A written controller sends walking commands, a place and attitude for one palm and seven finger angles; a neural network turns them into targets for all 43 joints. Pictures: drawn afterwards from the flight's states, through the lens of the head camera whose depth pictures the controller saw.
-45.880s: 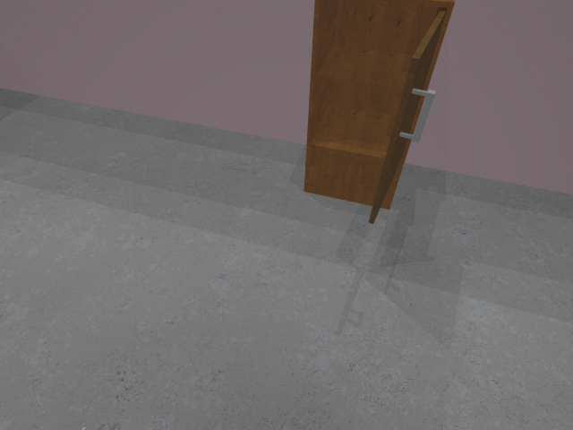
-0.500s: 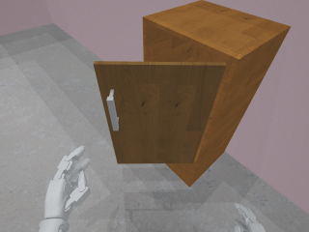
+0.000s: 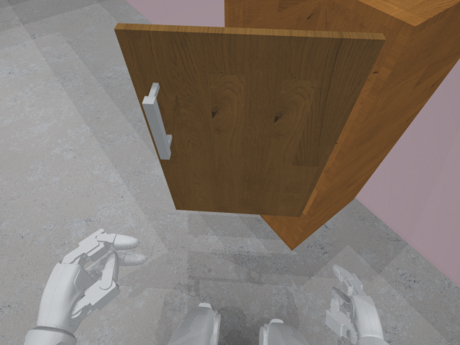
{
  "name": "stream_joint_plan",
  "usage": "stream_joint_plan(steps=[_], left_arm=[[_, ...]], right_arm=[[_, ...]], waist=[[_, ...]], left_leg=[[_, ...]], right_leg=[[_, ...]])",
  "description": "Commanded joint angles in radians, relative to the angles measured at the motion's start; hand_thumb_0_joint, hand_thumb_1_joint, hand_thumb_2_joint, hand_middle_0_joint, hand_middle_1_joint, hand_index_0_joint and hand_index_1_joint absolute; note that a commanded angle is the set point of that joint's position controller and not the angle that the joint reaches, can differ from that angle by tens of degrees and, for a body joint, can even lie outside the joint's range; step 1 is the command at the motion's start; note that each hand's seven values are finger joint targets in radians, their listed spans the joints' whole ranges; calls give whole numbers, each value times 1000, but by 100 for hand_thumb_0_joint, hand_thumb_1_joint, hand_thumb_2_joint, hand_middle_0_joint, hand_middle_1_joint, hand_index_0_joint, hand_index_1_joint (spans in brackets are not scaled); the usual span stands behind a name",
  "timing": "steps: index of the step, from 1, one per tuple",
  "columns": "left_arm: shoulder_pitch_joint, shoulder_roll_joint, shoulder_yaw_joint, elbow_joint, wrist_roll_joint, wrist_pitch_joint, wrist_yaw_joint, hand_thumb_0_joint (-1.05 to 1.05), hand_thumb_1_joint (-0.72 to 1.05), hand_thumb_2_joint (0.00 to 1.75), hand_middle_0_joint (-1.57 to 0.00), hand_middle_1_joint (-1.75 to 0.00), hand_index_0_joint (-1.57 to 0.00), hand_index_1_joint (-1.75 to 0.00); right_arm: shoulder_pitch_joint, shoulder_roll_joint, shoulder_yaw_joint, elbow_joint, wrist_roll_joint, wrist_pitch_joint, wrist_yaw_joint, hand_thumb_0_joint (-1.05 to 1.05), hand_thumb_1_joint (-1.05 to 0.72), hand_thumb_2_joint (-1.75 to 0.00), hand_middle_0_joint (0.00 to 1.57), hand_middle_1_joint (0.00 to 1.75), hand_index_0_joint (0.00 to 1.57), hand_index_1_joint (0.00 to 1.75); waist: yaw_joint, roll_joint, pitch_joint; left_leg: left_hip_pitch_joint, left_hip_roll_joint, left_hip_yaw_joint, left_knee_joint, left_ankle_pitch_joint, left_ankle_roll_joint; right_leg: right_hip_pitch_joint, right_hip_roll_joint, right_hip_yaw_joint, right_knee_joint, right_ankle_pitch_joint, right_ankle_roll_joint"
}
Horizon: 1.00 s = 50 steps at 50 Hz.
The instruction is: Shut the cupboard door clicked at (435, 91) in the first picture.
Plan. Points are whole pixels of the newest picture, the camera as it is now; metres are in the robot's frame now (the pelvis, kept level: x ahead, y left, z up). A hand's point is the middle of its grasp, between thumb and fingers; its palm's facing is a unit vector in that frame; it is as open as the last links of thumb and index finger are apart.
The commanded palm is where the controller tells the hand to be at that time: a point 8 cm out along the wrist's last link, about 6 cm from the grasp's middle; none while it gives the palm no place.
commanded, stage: raise the hand and make a fist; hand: left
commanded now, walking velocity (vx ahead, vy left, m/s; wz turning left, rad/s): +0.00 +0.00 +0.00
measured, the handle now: (160, 123) +0.49 +0.19 +0.08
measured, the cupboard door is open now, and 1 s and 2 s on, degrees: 49 49 49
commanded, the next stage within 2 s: bring the fist close to the handle in 1.18 s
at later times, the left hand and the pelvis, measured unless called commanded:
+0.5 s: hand (96, 272) +0.21 +0.21 +0.07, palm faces +0.04 -1.00 -0.02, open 3.1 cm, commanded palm +0.19 +0.27 +0.07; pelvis +0.00 +0.03 +0.02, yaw +0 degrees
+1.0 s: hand (93, 250) +0.23 +0.22 +0.08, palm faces +0.03 -1.00 -0.02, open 3.1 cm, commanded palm +0.21 +0.27 +0.08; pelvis +0.01 +0.04 +0.03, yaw -1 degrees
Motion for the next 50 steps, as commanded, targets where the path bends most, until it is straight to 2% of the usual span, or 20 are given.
stream_joint_plan(steps=[1, 4, 6, 9, 11, 15, 18, 20, 21, 24, 26, 28, 31, 32, 37, 39, 41, 45, 46, 50], left_arm=[[97, 111, 129, -192, -30, -91, 42, 0, 90, 90, -88, -104, -88, -104], [79, 72, 66, -162, -19, -145, 38, 0, 90, 90, -93, -110, -93, -110], [55, 88, 58, -167, -16, -167, 36, 0, 90, 90, -97, -114, -97, -114], [56, 93, 49, -187, -15, -187, 39, 0, 90, 90, -102, -120, -102, -120], [45, 130, 76, -208, -11, -184, 56, 0, 90, 90, -106, -124, -106, -124], [38, 108, 58, -222, -5, -177, 91, 0, 90, 90, -113, -132, -113, -132], [31, 91, 34, -201, 7, -159, 104, 0, 90, 90, -119, -138, -119, -138], [-3, 91, 15, -195, 16, -147, 106, 0, 90, 90, -123, -142, -123, -142], [-14, 112, 31, -190, 20, -142, 110, 0, 90, 90, -124, -144, -124, -144], [-45, 101, 12, -180, 25, -133, 108, 0, 90, 90, -130, -150, -130, -150], [-64, 133, 39, -166, 30, -127, 113, 0, 90, 90, -130, -150, -130, -150], [-89, 111, 20, -182, 29, -128, 112, 0, 90, 90, -130, -150, -130, -150], [-105, 129, 43, -165, 27, -121, 115, 0, 90, 90, -130, -150, -130, -150], [-113, 112, 24, -167, 29, -120, 112, 0, 90, 90, -130, -150, -130, -150], [-156, 123, 29, -138, 30, -99, 103, 0, 90, 90, -130, -150, -130, -150], [-179, 121, 27, -156, 27, -100, 104, 0, 90, 90, -130, -150, -130, -150], [-150, 142, 51, -130, 27, -89, 107, 0, 90, 90, -130, -150, -130, -150], [-131, 113, 34, -121, 24, -90, 110, 0, 90, 90, -130, -150, -130, -150], [-137, 131, 51, -124, 21, -92, 110, 0, 90, 90, -130, -150, -130, -150], [-153, 118, 37, -128, 28, -111, 115, 0, 90, 90, -130, -150, -130, -150]], right_arm=[[-33, -139, -78, -161, -1, -47, -16, 0, -90, -90, 20, 30, 20, 30], [-23, -153, -81, -157, -5, -50, -14, 0, -90, -90, 20, 30, 20, 30], [-19, -167, -82, -158, -7, -52, -16, 0, -90, -90, 20, 30, 20, 30], [-9, -176, -87, -169, -5, -54, -19, 0, -90, -90, 20, 30, 20, 30], [-9, -182, -88, -172, -7, -49, -21, 0, -90, -90, 20, 30, 20, 30], [-9, -183, -84, -182, -8, -36, -19, 0, -90, -90, 20, 30, 20, 30], [-2, -188, -81, -186, -9, -22, -16, 0, -90, -90, 20, 30, 20, 30], [-3, -193, -74, -191, -9, -18, -14, 0, -90, -90, 20, 30, 20, 30], [1, -197, -73, -189, -12, -16, -15, 0, -90, -90, 20, 30, 20, 30], [-1, -199, -64, -199, -13, -15, -11, 0, -90, -90, 20, 30, 20, 30], [5, -204, -62, -197, -15, -10, -12, 0, -90, -90, 20, 30, 20, 30], [3, -202, -57, -201, -15, -12, -8, 0, -90, -90, 20, 30, 20, 30], [11, -206, -56, -197, -19, -11, -7, 0, -90, -90, 20, 30, 20, 30], [9, -204, -54, -197, -18, -10, -5, 0, -90, -90, 20, 30, 20, 30], [15, -211, -54, -195, -14, -7, -7, 0, -90, -90, 20, 30, 20, 30], [13, -211, -54, -191, -13, -9, -5, 0, -90, -90, 20, 30, 20, 30], [20, -213, -54, -192, -15, -6, -5, 0, -90, -90, 20, 30, 20, 30], [21, -211, -57, -195, -14, -2, -1, 0, -90, -90, 20, 30, 20, 30], [22, -212, -57, -193, -16, -3, 0, 0, -90, -90, 20, 30, 20, 30], [21, -212, -60, -189, -17, -1, 3, 0, -90, -90, 20, 30, 20, 30]], waist=[[-1, -108, -252], [-31, -84, -183], [-34, -77, -168], [-29, -53, -203], [-17, -15, -215], [-16, 16, -211], [-31, 4, -181], [-41, 27, -149], [-39, 21, -152], [-44, 39, -138], [-42, 27, -135], [-42, 63, -152], [-39, 41, -161], [-44, 46, -162], [-48, 27, -157], [-44, 66, -170], [-36, 33, -157], [-38, 30, -162], [-31, 37, -170], [-40, 35, -155]], left_leg=[[107, 14, -57, -132, 334, -13], [109, 15, -56, -147, 289, -18], [121, 16, -58, -151, 266, -14], [168, 16, -56, -184, 253, -12], [193, 16, -58, -200, 265, -11], [249, 19, -67, -252, 248, -16], [273, 26, -81, -276, 248, -20], [279, 30, -95, -300, 201, -24], [281, 31, -99, -301, 196, -21], [298, 34, -110, -322, 166, -27], [303, 36, -117, -328, 172, -28], [338, 38, -125, -341, 183, -38], [341, 38, -128, -342, 206, -39], [349, 38, -128, -345, 206, -41], [357, 40, -129, -355, 212, -43], [386, 42, -136, -365, 220, -52], [371, 40, -135, -370, 233, -50], [379, 40, -124, -363, 273, -52], [369, 34, -117, -355, 291, -51], [372, 40, -120, -355, 276, -56]], right_leg=[[339, -84, 251, -214, 549, 124], [252, -78, 228, -217, 436, 107], [217, -71, 222, -223, 357, 97], [194, -58, 183, -219, 287, 73], [193, -47, 163, -212, 271, 58], [167, -33, 112, -213, 229, 43], [154, -25, 90, -221, 231, 41], [133, -24, 82, -234, 190, 38], [138, -21, 85, -236, 187, 37], [127, -21, 75, -245, 169, 35], [135, -17, 73, -245, 176, 32], [130, -20, 65, -241, 184, 32], [146, -16, 65, -244, 202, 32], [143, -18, 61, -245, 200, 32], [156, -18, 63, -258, 210, 34], [152, -18, 61, -258, 210, 32], [177, -15, 60, -263, 222, 30], [177, -18, 58, -262, 244, 34], [196, -18, 64, -259, 258, 30], [166, -19, 59, -253, 240, 33]])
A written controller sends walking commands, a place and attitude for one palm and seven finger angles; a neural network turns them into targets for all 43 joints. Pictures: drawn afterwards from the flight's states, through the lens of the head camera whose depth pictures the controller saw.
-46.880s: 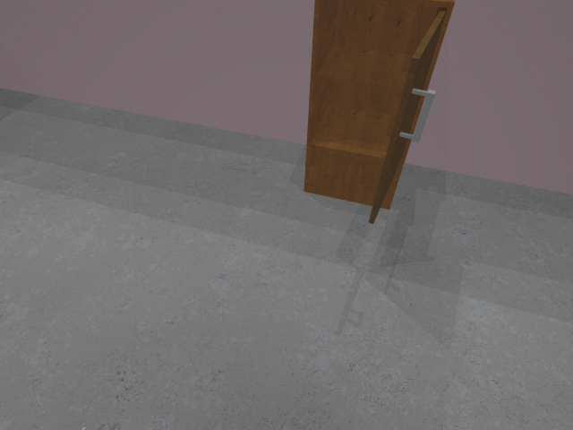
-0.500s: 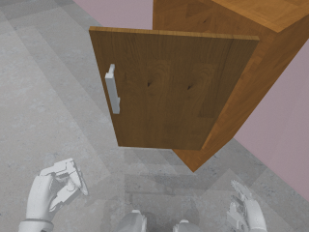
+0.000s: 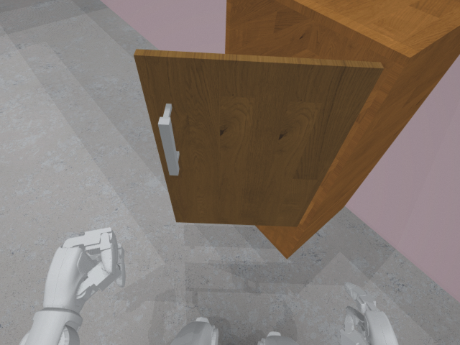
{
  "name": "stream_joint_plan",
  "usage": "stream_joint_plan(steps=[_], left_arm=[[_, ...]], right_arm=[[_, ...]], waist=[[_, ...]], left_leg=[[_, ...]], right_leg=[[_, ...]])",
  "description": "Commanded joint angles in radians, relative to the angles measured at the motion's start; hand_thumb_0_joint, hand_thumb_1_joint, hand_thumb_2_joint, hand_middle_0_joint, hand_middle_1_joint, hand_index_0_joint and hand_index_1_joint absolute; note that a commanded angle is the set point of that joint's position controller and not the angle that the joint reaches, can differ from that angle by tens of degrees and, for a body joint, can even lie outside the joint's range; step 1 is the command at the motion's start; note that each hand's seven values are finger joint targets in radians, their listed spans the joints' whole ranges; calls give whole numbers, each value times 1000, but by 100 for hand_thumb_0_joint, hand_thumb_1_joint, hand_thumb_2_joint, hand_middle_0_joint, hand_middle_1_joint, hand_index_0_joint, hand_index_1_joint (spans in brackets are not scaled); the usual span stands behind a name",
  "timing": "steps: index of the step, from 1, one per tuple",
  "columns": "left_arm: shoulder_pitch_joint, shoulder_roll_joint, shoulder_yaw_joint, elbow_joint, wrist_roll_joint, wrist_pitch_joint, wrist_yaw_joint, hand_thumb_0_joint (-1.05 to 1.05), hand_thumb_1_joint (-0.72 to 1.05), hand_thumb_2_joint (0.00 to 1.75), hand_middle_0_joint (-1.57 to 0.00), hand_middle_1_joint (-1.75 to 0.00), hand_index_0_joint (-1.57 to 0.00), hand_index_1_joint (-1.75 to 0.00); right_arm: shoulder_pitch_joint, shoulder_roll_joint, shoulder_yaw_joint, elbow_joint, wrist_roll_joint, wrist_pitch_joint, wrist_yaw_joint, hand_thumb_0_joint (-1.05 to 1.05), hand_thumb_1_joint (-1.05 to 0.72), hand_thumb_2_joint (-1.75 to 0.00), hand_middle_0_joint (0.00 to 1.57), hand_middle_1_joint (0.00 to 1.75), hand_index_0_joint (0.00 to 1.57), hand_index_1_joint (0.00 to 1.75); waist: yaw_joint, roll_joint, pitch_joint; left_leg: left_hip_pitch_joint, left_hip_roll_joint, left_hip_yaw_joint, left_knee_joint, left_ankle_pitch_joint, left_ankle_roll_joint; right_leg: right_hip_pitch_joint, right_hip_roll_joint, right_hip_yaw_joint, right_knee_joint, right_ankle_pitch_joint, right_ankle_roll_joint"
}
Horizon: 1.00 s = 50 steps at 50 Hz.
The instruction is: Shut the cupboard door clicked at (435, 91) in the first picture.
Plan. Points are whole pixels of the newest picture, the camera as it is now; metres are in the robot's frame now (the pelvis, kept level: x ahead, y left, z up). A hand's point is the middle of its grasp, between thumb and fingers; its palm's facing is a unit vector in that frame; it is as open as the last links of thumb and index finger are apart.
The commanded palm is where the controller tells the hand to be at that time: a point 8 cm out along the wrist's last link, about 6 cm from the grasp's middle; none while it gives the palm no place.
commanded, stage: raise the hand and make a fist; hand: left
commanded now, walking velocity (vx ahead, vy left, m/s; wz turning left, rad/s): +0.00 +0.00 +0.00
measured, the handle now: (171, 141) +0.48 +0.16 +0.05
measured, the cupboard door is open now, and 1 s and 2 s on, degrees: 49 49 49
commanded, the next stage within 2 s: bring the fist close to the handle in 0.18 s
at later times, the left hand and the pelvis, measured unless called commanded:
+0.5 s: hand (135, 258) +0.24 +0.17 +0.05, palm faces +0.03 -1.00 -0.01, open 3.1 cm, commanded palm +0.23 +0.21 +0.05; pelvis -0.01 -0.01 -0.01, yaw +1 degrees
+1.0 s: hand (165, 212) +0.32 +0.14 +0.05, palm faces +0.02 -1.00 -0.01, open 3.1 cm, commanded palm +0.31 +0.19 +0.05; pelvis -0.01 -0.02 +0.00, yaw +0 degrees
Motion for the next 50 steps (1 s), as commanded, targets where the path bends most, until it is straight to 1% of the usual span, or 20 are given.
stream_joint_plan(steps=[1, 4, 7, 9, 12, 14, 15, 21, 24, 26, 29, 31, 35, 37, 39, 41, 42, 45, 46, 50], left_arm=[[-49, 117, 72, -195, -11, -80, 5, 0, 90, 90, -130, -150, -130, -150], [-43, 98, 58, -192, -15, -85, -3, 0, 90, 90, -130, -150, -130, -150], [-47, 111, 62, -214, -10, -86, -3, 0, 90, 90, -130, -150, -130, -150], [-51, 103, 53, -215, -13, -83, -5, 0, 90, 90, -130, -150, -130, -150], [-49, 105, 63, -200, -18, -77, -6, 0, 90, 90, -130, -150, -130, -150], [-55, 101, 56, -199, -19, -77, -9, 0, 90, 90, -130, -150, -130, -150], [-79, 110, 64, -196, -16, -79, -6, 0, 90, 90, -130, -150, -130, -150], [-254, 90, 9, -179, 5, -80, 4, 0, 90, 90, -130, -150, -130, -150], [-283, 73, -10, -137, 21, -58, 17, 0, 90, 90, -130, -150, -130, -150], [-289, 108, 24, -108, 26, -41, 31, 0, 90, 90, -130, -150, -130, -150], [-355, 94, 22, -63, 34, -28, 52, 0, 90, 90, -130, -150, -130, -150], [-387, 123, 57, -35, 34, -29, 63, 0, 90, 90, -130, -150, -130, -150], [-420, 74, 14, -4, 38, -46, 64, 0, 90, 90, -130, -150, -130, -150], [-450, 83, 17, 32, 40, -48, 63, 0, 90, 90, -130, -150, -130, -150], [-535, 68, -6, 51, 48, -59, 63, 0, 90, 90, -130, -150, -130, -150], [-544, 87, 15, 71, 47, -64, 70, 0, 90, 90, -130, -150, -130, -150], [-554, 61, -7, 79, 50, -66, 71, 0, 90, 90, -130, -150, -130, -150], [-657, 64, -9, 124, 60, -70, 89, 0, 90, 90, -130, -150, -130, -150], [-674, 95, 22, 146, 63, -70, 98, 0, 90, 90, -130, -150, -130, -150], [-813, 77, 3, 213, 82, -79, 119, 0, 90, 90, -130, -150, -130, -150]], right_arm=[[-53, -138, -66, -145, -1, -53, -6, 0, -90, -90, 20, 30, 20, 30], [-57, -134, -66, -145, 2, -52, -5, 0, -90, -90, 20, 30, 20, 30], [-55, -135, -67, -145, 2, -50, -6, 0, -90, -90, 20, 30, 20, 30], [-58, -132, -65, -146, 4, -48, -5, 0, -90, -90, 20, 30, 20, 30], [-59, -131, -65, -145, 3, -44, -7, 0, -90, -90, 20, 30, 20, 30], [-62, -128, -62, -148, 5, -43, -7, 0, -90, -90, 20, 30, 20, 30], [-59, -131, -62, -144, 4, -42, -8, 0, -90, -90, 20, 30, 20, 30], [-65, -133, -57, -126, 2, -49, -12, 0, -90, -90, 20, 30, 20, 30], [-64, -130, -56, -123, 4, -45, -9, 0, -90, -90, 20, 30, 20, 30], [-58, -134, -56, -120, 4, -38, -8, 0, -90, -90, 20, 30, 20, 30], [-64, -127, -52, -115, 4, -26, -3, 0, -90, -90, 20, 30, 20, 30], [-60, -129, -54, -106, 4, -19, -3, 0, -90, -90, 20, 30, 20, 30], [-58, -122, -54, -99, 4, -12, 8, 0, -90, -90, 20, 30, 20, 30], [-53, -128, -56, -91, 3, -8, 8, 0, -90, -90, 20, 30, 20, 30], [-53, -130, -57, -78, 3, -7, 9, 0, -90, -90, 20, 30, 20, 30], [-44, -135, -62, -73, 2, -4, 8, 0, -90, -90, 20, 30, 20, 30], [-50, -132, -61, -73, 3, -3, 10, 0, -90, -90, 20, 30, 20, 30], [-45, -133, -62, -55, 2, 5, 9, 0, -90, -90, 20, 30, 20, 30], [-36, -139, -63, -48, 1, 8, 7, 0, -90, -90, 20, 30, 20, 30], [-38, -137, -63, -31, 0, 15, 7, 0, -90, -90, 20, 30, 20, 30]], waist=[[5, 16, -184], [6, 22, -193], [5, 25, -217], [1, 38, -197], [0, -10, -200], [-1, 18, -179], [-5, -1, -184], [-28, 29, -177], [-22, 21, -194], [-8, 10, -211], [-12, -15, -206], [-5, -15, -211], [-7, 5, -231], [-16, -23, -219], [-28, -2, -206], [-21, -24, -227], [-22, -9, -239], [-37, -17, -227], [-32, -40, -232], [-41, -10, -274]], left_leg=[[225, 54, -138, -210, 250, -100], [212, 47, -118, -197, 246, -94], [219, 48, -114, -189, 270, -90], [219, 47, -117, -191, 259, -91], [188, 41, -104, -178, 240, -79], [182, 40, -103, -179, 220, -79], [178, 41, -103, -176, 216, -76], [178, 41, -115, -168, 159, -70], [190, 39, -110, -176, 163, -68], [186, 38, -108, -182, 168, -66], [176, 36, -94, -184, 169, -63], [163, 33, -83, -177, 181, -61], [200, 36, -75, -182, 239, -64], [187, 35, -73, -176, 239, -60], [194, 38, -79, -178, 218, -63], [198, 38, -79, -179, 230, -62], [209, 36, -74, -178, 232, -61], [209, 38, -77, -180, 210, -61], [199, 39, -79, -179, 214, -60], [222, 38, -74, -172, 218, -61]], right_leg=[[41, -3, 30, -98, 201, -16], [54, -7, 39, -101, 207, -14], [66, -9, 44, -97, 229, -14], [52, -7, 42, -101, 221, -13], [79, -8, 54, -109, 227, -10], [67, -9, 57, -113, 209, -11], [67, -9, 57, -112, 208, -10], [23, -11, 66, -115, 155, -12], [35, -15, 66, -122, 161, -9], [64, -13, 74, -129, 167, -11], [80, -19, 79, -141, 172, -5], [106, -19, 94, -147, 182, -6], [116, -22, 87, -138, 252, -6], [115, -24, 94, -144, 263, -2], [79, -24, 90, -141, 234, -4], [99, -22, 93, -142, 245, -5], [94, -26, 94, -141, 249, -3], [71, -27, 91, -145, 227, -1], [82, -23, 94, -144, 231, -3], [69, -28, 98, -137, 239, 1]])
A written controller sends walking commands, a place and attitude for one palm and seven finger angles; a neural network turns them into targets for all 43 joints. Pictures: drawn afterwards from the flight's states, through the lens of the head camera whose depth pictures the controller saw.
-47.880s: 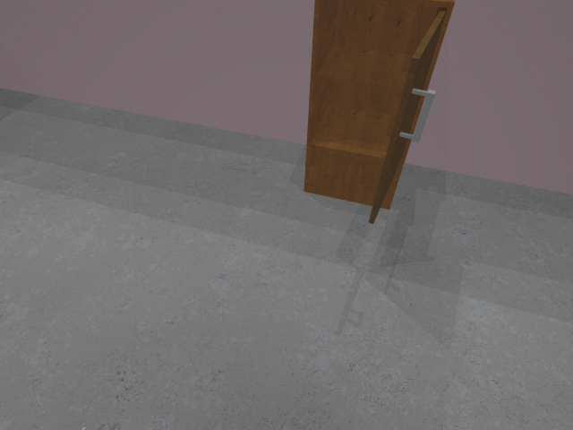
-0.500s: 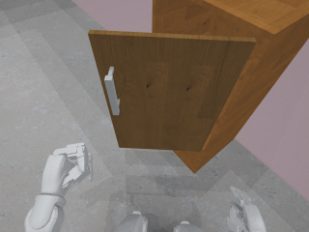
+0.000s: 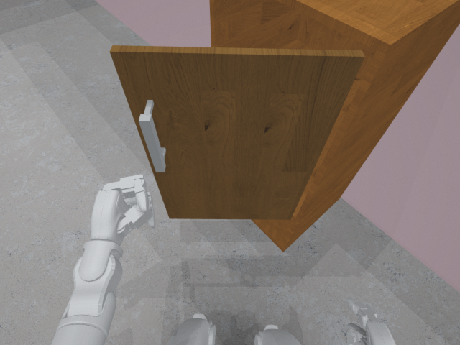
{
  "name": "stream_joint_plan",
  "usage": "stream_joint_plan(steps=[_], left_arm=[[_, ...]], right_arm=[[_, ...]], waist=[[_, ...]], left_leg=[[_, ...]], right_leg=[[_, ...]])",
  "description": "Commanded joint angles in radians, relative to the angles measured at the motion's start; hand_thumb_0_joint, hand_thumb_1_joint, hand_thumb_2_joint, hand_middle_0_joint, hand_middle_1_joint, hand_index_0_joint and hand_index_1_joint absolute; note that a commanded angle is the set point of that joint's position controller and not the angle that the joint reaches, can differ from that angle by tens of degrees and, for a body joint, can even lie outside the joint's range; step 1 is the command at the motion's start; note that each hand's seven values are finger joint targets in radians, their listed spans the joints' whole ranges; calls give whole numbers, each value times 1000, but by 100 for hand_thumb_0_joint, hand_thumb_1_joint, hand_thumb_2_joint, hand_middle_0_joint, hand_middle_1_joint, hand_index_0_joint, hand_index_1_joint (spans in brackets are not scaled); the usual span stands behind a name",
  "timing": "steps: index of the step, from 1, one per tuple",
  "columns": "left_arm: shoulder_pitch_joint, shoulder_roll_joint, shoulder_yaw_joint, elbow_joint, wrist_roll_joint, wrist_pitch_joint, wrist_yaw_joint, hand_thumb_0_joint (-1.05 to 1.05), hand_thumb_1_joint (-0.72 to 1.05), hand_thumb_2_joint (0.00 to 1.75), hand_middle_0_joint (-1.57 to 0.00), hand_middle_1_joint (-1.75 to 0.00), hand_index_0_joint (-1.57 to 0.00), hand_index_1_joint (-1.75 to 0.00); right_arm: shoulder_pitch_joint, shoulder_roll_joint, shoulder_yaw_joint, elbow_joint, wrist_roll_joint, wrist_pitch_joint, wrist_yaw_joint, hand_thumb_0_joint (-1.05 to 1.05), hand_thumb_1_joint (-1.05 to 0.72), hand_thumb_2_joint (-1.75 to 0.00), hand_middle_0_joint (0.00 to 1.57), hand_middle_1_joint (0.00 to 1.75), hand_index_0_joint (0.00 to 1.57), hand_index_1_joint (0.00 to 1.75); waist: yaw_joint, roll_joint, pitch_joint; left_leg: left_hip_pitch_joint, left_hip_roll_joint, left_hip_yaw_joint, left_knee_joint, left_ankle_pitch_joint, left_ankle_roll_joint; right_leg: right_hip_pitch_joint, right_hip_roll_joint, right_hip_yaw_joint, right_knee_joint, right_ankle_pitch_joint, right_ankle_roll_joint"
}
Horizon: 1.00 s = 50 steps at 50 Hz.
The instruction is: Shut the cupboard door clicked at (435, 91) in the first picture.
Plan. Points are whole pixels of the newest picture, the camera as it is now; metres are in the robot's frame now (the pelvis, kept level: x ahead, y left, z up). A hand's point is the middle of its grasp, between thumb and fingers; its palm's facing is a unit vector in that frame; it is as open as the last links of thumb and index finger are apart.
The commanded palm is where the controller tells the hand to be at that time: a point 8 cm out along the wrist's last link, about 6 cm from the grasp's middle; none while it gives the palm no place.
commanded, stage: bring the fist close to the handle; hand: left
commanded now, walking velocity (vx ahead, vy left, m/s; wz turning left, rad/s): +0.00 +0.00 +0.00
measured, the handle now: (155, 138) +0.48 +0.18 +0.05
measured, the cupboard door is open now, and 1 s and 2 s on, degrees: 49 49 32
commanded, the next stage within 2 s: push the door shut along its arc in 0.68 s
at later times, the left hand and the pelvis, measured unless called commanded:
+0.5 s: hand (166, 179) +0.39 +0.14 +0.04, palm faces +0.05 -1.00 -0.02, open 3.1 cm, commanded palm +0.36 +0.19 +0.05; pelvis +0.01 +0.00 +0.00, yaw -1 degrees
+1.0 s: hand (164, 174) +0.40 +0.14 +0.05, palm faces +0.01 -1.00 -0.03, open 3.1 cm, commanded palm +0.39 +0.19 +0.05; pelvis +0.00 +0.00 +0.00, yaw +0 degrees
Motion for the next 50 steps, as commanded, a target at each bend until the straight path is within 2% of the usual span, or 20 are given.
stream_joint_plan(steps=[1, 4, 7, 11, 13, 16, 17, 20, 21, 22, 26, 28, 31, 33, 35, 39, 42, 44, 48, 50], left_arm=[[-368, 134, 61, -154, 8, -77, 28, 0, 90, 90, -130, -150, -130, -150], [-410, 95, 28, -82, 18, -72, 36, 0, 90, 90, -130, -150, -130, -150], [-470, 106, 45, 11, 25, -63, 47, 0, 90, 90, -130, -150, -130, -150], [-512, 123, 78, 30, 32, -87, 66, 0, 90, 90, -130, -150, -130, -150], [-517, 91, 53, 40, 38, -98, 71, 0, 90, 90, -130, -150, -130, -150], [-505, 117, 82, 108, 54, -101, 84, 0, 90, 90, -130, -150, -130, -150], [-519, 94, 62, 100, 52, -106, 83, 0, 90, 90, -130, -150, -130, -150], [-523, 120, 90, 104, 53, -117, 84, 0, 90, 90, -130, -150, -130, -150], [-541, 142, 101, 74, 55, -128, 87, 0, 90, 90, -130, -150, -130, -150], [-539, 114, 78, 64, 56, -135, 85, 0, 90, 90, -130, -150, -130, -150], [-533, 139, 95, 75, 47, -151, 79, 0, 90, 90, -130, -150, -130, -150], [-568, 114, 73, 101, 46, -151, 70, 0, 90, 90, -130, -150, -130, -150], [-608, 101, 52, 85, 45, -156, 61, 0, 90, 90, -130, -150, -130, -150], [-586, 106, 67, 89, 41, -158, 63, 0, 90, 90, -130, -150, -130, -150], [-571, 74, 39, 108, 40, -150, 60, 0, 90, 90, -130, -150, -130, -150], [-535, 124, 88, 129, 43, -145, 63, 0, 90, 90, -130, -150, -130, -150], [-640, 137, 75, 127, 55, -151, 55, 0, 90, 90, -130, -150, -130, -150], [-688, 169, 99, 152, 55, -160, 44, 0, 90, 90, -130, -150, -130, -150], [-763, 158, 85, 207, 46, -168, 8, 0, 90, 90, -130, -150, -130, -150], [-787, 167, 89, 262, 39, -159, -17, 0, 90, 90, -130, -150, -130, -150]], right_arm=[[-9, -135, -59, -110, 0, -41, -6, 0, -90, -90, 20, 30, 20, 30], [4, -134, -60, -99, 0, -34, 2, 0, -90, -90, 20, 30, 20, 30], [22, -139, -60, -89, -2, -22, 6, 0, -90, -90, 20, 30, 20, 30], [43, -140, -69, -88, -6, -10, 15, 0, -90, -90, 20, 30, 20, 30], [49, -135, -70, -82, -8, -4, 23, 0, -90, -90, 20, 30, 20, 30], [67, -143, -75, -78, -10, 11, 29, 0, -90, -90, 20, 30, 20, 30], [61, -138, -73, -82, -11, 14, 31, 0, -90, -90, 20, 30, 20, 30], [63, -137, -72, -85, -10, 25, 32, 0, -90, -90, 20, 30, 20, 30], [65, -140, -75, -87, -11, 25, 30, 0, -90, -90, 20, 30, 20, 30], [60, -135, -74, -89, -12, 25, 31, 0, -90, -90, 20, 30, 20, 30], [63, -138, -76, -77, -9, 25, 26, 0, -90, -90, 20, 30, 20, 30], [60, -136, -74, -66, -8, 25, 24, 0, -90, -90, 20, 30, 20, 30], [60, -141, -77, -69, -7, 19, 21, 0, -90, -90, 20, 30, 20, 30], [60, -140, -79, -63, -7, 19, 22, 0, -90, -90, 20, 30, 20, 30], [59, -137, -77, -65, -7, 19, 24, 0, -90, -90, 20, 30, 20, 30], [52, -137, -73, -73, -7, 26, 25, 0, -90, -90, 20, 30, 20, 30], [54, -138, -72, -66, -5, 28, 20, 0, -90, -90, 20, 30, 20, 30], [56, -140, -71, -58, -7, 27, 17, 0, -90, -90, 20, 30, 20, 30], [64, -141, -70, -46, -4, 21, 14, 0, -90, -90, 20, 30, 20, 30], [74, -147, -71, -36, -1, 20, 14, 0, -90, -90, 20, 30, 20, 30]], waist=[[-25, 9, -306], [-31, 14, -313], [-39, -17, -295], [-25, -8, -367], [-29, 1, -376], [-30, -39, -335], [-35, -39, -334], [-27, -46, -321], [-25, -29, -349], [-25, 1, -360], [-37, -33, -342], [-48, -38, -307], [-55, 8, -341], [-40, 9, -363], [-50, -13, -347], [-28, -35, -332], [-59, -30, -319], [-61, -27, -317], [-71, 15, -349], [-80, -7, -349]], left_leg=[[243, 33, -85, -156, 218, -40], [279, 39, -91, -162, 252, -47], [247, 37, -89, -163, 243, -45], [286, 37, -85, -157, 312, -49], [311, 40, -83, -154, 353, -52], [286, 42, -87, -160, 341, -52], [274, 38, -75, -158, 330, -46], [243, 34, -67, -168, 296, -44], [260, 34, -69, -164, 316, -44], [281, 34, -67, -164, 319, -46], [256, 34, -62, -159, 294, -39], [248, 35, -67, -165, 253, -39], [288, 34, -74, -164, 262, -40], [314, 37, -79, -168, 284, -46], [311, 37, -77, -167, 291, -43], [260, 31, -67, -170, 281, -41], [255, 32, -66, -158, 259, -36], [239, 31, -70, -155, 235, -38], [275, 31, -79, -146, 249, -42], [266, 32, -81, -139, 250, -40]], right_leg=[[105, -28, 90, -153, 252, 22], [82, -27, 76, -149, 280, 21], [85, -27, 77, -154, 282, 24], [110, -24, 76, -140, 341, 22], [102, -24, 72, -135, 373, 23], [90, -18, 67, -140, 357, 23], [99, -22, 75, -146, 365, 27], [128, -23, 82, -154, 353, 26], [134, -21, 84, -147, 368, 24], [126, -23, 83, -147, 367, 24], [135, -21, 95, -160, 361, 29], [105, -23, 89, -167, 316, 30], [88, -22, 86, -164, 310, 26], [89, -20, 80, -159, 319, 24], [85, -21, 76, -163, 328, 27], [121, -24, 87, -164, 341, 27], [99, -26, 94, -164, 329, 32], [97, -27, 98, -163, 306, 31], [67, -24, 95, -153, 304, 27], [62, -24, 96, -157, 307, 27]])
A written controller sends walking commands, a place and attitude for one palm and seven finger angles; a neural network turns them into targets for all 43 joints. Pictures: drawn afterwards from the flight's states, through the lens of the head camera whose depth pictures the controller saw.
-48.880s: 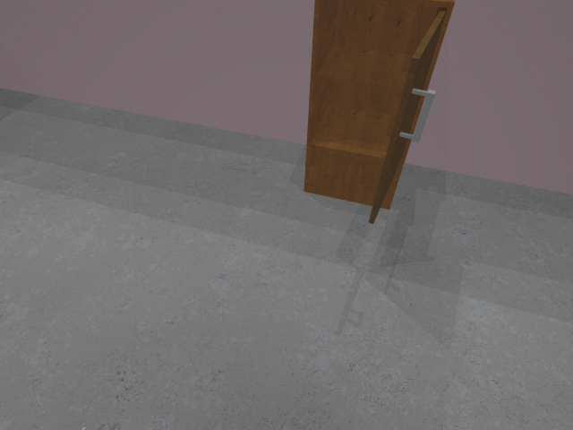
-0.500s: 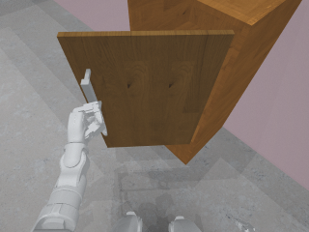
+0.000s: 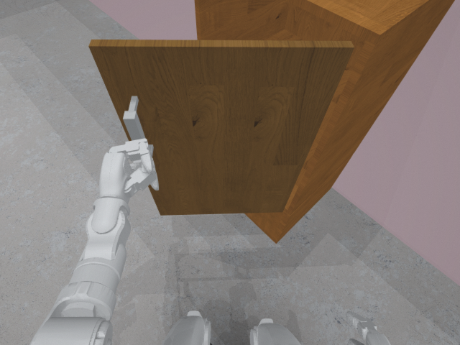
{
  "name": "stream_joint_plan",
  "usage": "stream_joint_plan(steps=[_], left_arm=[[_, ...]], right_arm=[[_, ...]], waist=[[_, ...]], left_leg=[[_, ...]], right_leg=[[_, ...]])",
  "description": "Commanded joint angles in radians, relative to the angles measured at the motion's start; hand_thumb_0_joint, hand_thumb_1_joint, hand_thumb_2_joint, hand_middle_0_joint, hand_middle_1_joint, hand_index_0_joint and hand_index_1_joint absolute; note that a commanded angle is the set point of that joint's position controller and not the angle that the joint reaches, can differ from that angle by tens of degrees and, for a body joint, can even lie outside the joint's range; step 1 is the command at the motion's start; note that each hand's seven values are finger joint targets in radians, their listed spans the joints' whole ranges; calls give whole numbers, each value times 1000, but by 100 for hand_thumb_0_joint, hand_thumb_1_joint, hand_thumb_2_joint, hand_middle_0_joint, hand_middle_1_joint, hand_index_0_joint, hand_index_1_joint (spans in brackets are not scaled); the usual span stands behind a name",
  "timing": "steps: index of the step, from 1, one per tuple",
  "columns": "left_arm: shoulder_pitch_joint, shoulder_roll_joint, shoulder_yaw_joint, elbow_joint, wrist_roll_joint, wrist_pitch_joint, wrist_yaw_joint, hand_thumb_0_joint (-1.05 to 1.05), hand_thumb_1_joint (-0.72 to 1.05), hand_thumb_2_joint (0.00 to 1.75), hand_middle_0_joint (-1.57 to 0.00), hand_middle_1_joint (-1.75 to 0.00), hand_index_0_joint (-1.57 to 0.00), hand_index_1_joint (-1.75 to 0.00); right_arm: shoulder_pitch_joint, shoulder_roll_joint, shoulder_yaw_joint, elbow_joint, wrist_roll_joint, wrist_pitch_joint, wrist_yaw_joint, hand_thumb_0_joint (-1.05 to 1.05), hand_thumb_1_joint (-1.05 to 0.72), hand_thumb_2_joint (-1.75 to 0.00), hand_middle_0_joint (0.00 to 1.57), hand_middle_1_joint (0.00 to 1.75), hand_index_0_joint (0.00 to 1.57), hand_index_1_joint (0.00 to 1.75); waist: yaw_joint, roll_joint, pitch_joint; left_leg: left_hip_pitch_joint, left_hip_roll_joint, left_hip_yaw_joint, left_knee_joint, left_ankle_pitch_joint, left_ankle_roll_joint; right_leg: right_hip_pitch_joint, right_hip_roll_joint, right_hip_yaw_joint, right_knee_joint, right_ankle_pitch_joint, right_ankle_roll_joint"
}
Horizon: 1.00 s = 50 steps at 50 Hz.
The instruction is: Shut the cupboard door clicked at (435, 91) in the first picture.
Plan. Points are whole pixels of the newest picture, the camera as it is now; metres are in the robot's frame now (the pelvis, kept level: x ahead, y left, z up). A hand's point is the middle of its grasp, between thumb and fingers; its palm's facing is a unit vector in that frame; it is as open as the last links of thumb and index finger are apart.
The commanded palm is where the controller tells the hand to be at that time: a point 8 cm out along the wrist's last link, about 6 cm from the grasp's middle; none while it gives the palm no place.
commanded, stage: push the door shut along its arc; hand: left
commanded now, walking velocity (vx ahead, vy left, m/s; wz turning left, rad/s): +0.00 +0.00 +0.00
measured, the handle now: (141, 135) +0.48 +0.18 +0.05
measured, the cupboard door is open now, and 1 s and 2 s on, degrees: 49 32 21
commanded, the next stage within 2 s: pull the fist back off the door in 1.66 s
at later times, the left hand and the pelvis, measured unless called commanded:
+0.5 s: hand (162, 147) +0.45 +0.14 +0.05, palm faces -0.11 -0.99 -0.03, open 3.1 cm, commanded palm +0.45 +0.17 +0.05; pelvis -0.01 +0.01 -0.01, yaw +0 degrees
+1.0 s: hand (182, 120) +0.52 +0.11 +0.05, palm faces -0.25 -0.97 -0.03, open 3.1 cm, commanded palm +0.52 +0.14 +0.05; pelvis -0.01 +0.01 -0.03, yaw -2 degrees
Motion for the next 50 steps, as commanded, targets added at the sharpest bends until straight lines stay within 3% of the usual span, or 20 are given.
stream_joint_plan(steps=[1, 4, 6, 8, 11, 12, 15, 16, 19, 20, 23, 24, 27, 32, 39, 41, 43, 44, 47, 50], left_arm=[[-438, 177, 51, -123, -15, -63, -46, 0, 90, 90, -130, -150, -130, -150], [-512, 163, 31, -76, -18, -55, -79, 0, 90, 90, -130, -150, -130, -150], [-527, 199, 62, -57, -23, -56, -90, 0, 90, 90, -130, -150, -130, -150], [-563, 194, 61, -42, -26, -63, -101, 0, 90, 90, -130, -150, -130, -150], [-655, 172, 24, -6, -18, -72, -116, 0, 90, 90, -130, -150, -130, -150], [-680, 193, 39, 12, -13, -77, -117, 0, 90, 90, -130, -150, -130, -150], [-725, 169, 12, 39, -7, -85, -132, 0, 90, 90, -130, -150, -130, -150], [-736, 206, 45, 33, -9, -90, -132, 0, 90, 90, -130, -150, -130, -150], [-754, 177, 15, 69, -9, -81, -145, 0, 90, 90, -130, -150, -130, -150], [-770, 213, 46, 100, -7, -76, -144, 0, 90, 90, -130, -150, -130, -150], [-840, 266, 79, 159, 6, -70, -139, 0, 90, 90, -130, -150, -130, -150], [-868, 256, 60, 166, 10, -71, -143, 0, 90, 90, -130, -150, -130, -150], [-918, 262, 57, 182, 19, -76, -156, 0, 90, 90, -130, -150, -130, -150], [-979, 276, 53, 238, 23, -50, -187, 0, 90, 90, -130, -150, -130, -150], [-1023, 384, 131, 273, 34, -10, -206, 0, 90, 90, -130, -150, -130, -150], [-1064, 386, 123, 280, 40, -6, -213, 0, 90, 90, -130, -150, -130, -150], [-1077, 380, 106, 289, 50, 2, -220, 0, 90, 90, -130, -150, -130, -150], [-1104, 364, 89, 281, 51, 8, -223, 0, 90, 90, -130, -150, -130, -150], [-1154, 364, 85, 267, 49, 17, -235, 0, 90, 90, -130, -150, -130, -150], [-1135, 389, 111, 272, 49, 36, -244, 0, 90, 90, -130, -150, -130, -150]], right_arm=[[80, -158, -60, -73, 5, -33, -10, 0, -90, -90, 20, 30, 20, 30], [86, -157, -60, -67, 9, -27, -7, 0, -90, -90, 20, 30, 20, 30], [102, -167, -63, -69, 9, -26, -8, 0, -90, -90, 20, 30, 20, 30], [109, -164, -64, -61, 9, -23, -5, 0, -90, -90, 20, 30, 20, 30], [127, -169, -65, -50, 9, -23, -5, 0, -90, -90, 20, 30, 20, 30], [136, -173, -68, -37, 8, -22, -5, 0, -90, -90, 20, 30, 20, 30], [148, -179, -72, -30, 6, -21, -1, 0, -90, -90, 20, 30, 20, 30], [159, -186, -76, -30, 4, -22, -2, 0, -90, -90, 20, 30, 20, 30], [168, -183, -74, -21, 5, -13, 4, 0, -90, -90, 20, 30, 20, 30], [176, -189, -72, -15, 6, -9, 3, 0, -90, -90, 20, 30, 20, 30], [184, -196, -66, -10, 3, -7, 0, 0, -90, -90, 20, 30, 20, 30], [184, -196, -64, -10, 3, -8, 0, 0, -90, -90, 20, 30, 20, 30], [202, -202, -66, -3, -3, -14, 4, 0, -90, -90, 20, 30, 20, 30], [227, -210, -64, 3, -4, -9, 7, 0, -90, -90, 20, 30, 20, 30], [262, -215, -56, -3, -7, 0, 12, 0, -90, -90, 20, 30, 20, 30], [274, -217, -56, -1, -6, 1, 12, 0, -90, -90, 20, 30, 20, 30], [278, -217, -54, 2, -6, 5, 14, 0, -90, -90, 20, 30, 20, 30], [285, -218, -55, 4, -7, 6, 15, 0, -90, -90, 20, 30, 20, 30], [297, -222, -58, 11, -11, 5, 15, 0, -90, -90, 20, 30, 20, 30], [315, -224, -58, 12, -12, 9, 17, 0, -90, -90, 20, 30, 20, 30]], waist=[[-43, -3, -348], [-59, 8, -347], [-52, 19, -375], [-54, 17, -385], [-86, 26, -369], [-86, 19, -374], [-98, 42, -394], [-91, 45, -425], [-104, 56, -427], [-105, 23, -398], [-120, 20, -363], [-134, 23, -359], [-141, 67, -416], [-167, 81, -428], [-167, 94, -473], [-188, 89, -458], [-189, 127, -464], [-206, 117, -465], [-212, 161, -514], [-200, 151, -541]], left_leg=[[277, 27, -89, -124, 238, -36], [280, 28, -92, -124, 231, -36], [293, 29, -100, -118, 251, -37], [299, 29, -101, -115, 256, -38], [306, 32, -115, -109, 245, -35], [313, 36, -121, -108, 245, -37], [342, 37, -136, -110, 237, -39], [355, 37, -138, -103, 259, -38], [368, 39, -140, -102, 275, -41], [340, 42, -148, -108, 245, -41], [274, 38, -147, -102, 181, -33], [264, 37, -144, -95, 169, -29], [303, 41, -160, -82, 195, -32], [310, 49, -177, -63, 220, -33], [251, 48, -161, -23, 265, -26], [249, 52, -168, -16, 265, -23], [265, 56, -172, -11, 274, -28], [273, 59, -179, -7, 279, -26], [327, 63, -191, 3, 327, -30], [338, 64, -192, 5, 374, -33]], right_leg=[[104, -25, 89, -147, 295, 28], [82, -28, 86, -147, 285, 28], [72, -24, 83, -136, 289, 24], [71, -25, 83, -134, 291, 24], [14, -22, 75, -128, 263, 22], [4, -22, 72, -126, 256, 22], [-32, -21, 66, -122, 229, 18], [-30, -18, 65, -115, 240, 16], [-45, -18, 63, -118, 247, 17], [-49, -16, 60, -119, 223, 16], [-66, -16, 69, -120, 174, 17], [-76, -17, 73, -121, 168, 19], [-110, -15, 68, -102, 174, 15], [-158, -11, 61, -86, 181, 14], [-124, -5, 70, -70, 216, 15], [-153, -3, 67, -67, 213, 15], [-178, -2, 66, -64, 210, 14], [-192, -1, 63, -63, 213, 16], [-220, -1, 58, -53, 232, 14], [-197, 3, 54, -49, 261, 12]])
